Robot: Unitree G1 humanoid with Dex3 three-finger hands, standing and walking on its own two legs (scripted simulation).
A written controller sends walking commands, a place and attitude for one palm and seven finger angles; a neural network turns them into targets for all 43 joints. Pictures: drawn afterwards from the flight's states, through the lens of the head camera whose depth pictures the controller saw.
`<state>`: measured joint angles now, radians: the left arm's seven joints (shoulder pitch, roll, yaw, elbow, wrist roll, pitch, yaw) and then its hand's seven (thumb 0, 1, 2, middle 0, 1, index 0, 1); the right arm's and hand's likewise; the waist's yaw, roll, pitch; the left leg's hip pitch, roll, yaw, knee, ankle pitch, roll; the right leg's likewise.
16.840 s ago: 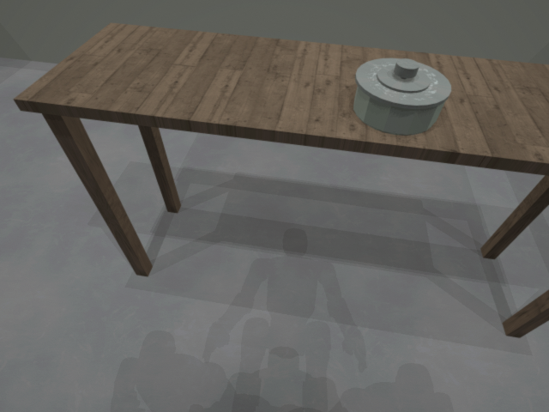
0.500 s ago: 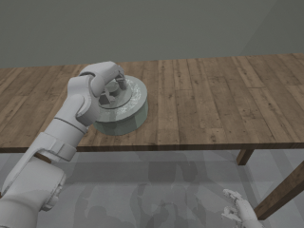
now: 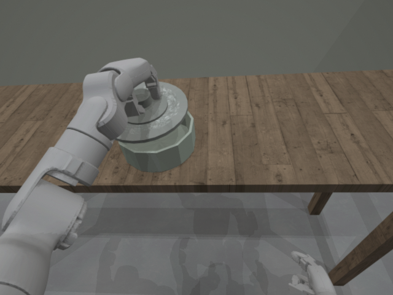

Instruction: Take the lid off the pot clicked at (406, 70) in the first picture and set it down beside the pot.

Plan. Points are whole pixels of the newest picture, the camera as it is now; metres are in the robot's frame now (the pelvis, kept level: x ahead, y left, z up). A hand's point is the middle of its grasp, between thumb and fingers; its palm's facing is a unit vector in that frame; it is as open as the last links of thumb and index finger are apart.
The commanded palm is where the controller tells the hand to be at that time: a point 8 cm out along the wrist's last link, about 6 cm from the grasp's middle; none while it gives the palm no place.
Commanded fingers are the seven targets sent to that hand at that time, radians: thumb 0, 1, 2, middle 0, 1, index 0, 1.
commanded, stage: lift the lid straight up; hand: left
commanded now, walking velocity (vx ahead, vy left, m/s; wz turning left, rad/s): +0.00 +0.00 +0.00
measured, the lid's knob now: (140, 98) +0.45 +0.15 +0.20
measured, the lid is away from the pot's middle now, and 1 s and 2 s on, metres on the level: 0.01 0.02 0.09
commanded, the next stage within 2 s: move the lid sideways beside the pot in 1.28 s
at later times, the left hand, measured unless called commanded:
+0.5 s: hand (131, 79) +0.43 +0.14 +0.26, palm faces -0.19 -0.10 -0.98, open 7.3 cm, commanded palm +0.40 +0.15 +0.33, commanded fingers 0.00 0.72 0.97 -0.81 -0.98 -0.85 -0.97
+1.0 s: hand (126, 56) +0.43 +0.14 +0.30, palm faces -0.12 -0.12 -0.99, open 7.3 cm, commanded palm +0.40 +0.15 +0.37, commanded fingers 0.00 0.72 0.97 -0.81 -0.98 -0.85 -0.97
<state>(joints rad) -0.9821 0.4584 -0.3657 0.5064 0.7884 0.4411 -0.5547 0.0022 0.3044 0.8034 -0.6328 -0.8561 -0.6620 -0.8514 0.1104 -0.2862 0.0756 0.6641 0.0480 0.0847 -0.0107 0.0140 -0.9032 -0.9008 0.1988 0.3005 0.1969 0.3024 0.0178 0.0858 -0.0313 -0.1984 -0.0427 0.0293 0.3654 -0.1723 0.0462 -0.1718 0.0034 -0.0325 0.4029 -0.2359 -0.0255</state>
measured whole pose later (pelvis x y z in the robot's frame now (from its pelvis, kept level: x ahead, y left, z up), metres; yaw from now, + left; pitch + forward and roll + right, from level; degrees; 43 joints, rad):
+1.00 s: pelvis +0.00 +0.01 +0.00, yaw +0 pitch +1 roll +0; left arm -1.22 0.47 -0.36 0.60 0.82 0.49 -0.61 0.01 0.30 0.80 -0.64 -0.86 -0.67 -0.86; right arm 0.12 -0.29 0.08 0.65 0.05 0.07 -0.01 0.01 -0.90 -0.90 0.20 0.30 0.20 0.30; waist 0.02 0.09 -0.05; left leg -0.19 -0.05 0.04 0.33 -0.15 0.06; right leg -0.17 0.00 -0.02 0.37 -0.22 -0.02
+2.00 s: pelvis +0.00 +0.01 +0.00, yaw +1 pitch +1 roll +0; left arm -1.19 0.62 -0.30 0.56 0.86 0.46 -0.65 0.02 0.29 0.80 -0.64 -0.86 -0.68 -0.86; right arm 0.14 -0.30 0.08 0.63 0.06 0.11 -0.02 0.01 -0.90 -0.90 0.20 0.30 0.20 0.30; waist 0.02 0.07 -0.04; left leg -0.22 -0.05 0.02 0.36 -0.16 0.06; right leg -0.18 0.00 -0.04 0.38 -0.22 -0.01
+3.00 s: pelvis +0.00 +0.01 +0.00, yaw +2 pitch +2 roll -1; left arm -1.15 0.83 -0.15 0.65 0.90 0.34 -0.65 0.02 0.29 0.80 -0.64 -0.86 -0.68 -0.86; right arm 0.17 -0.32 0.07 0.63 0.08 0.14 -0.04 0.01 -0.90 -0.90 0.20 0.30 0.20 0.30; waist 0.01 0.06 -0.01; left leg -0.26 -0.05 0.00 0.38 -0.16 0.06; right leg -0.19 0.00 -0.06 0.36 -0.21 -0.01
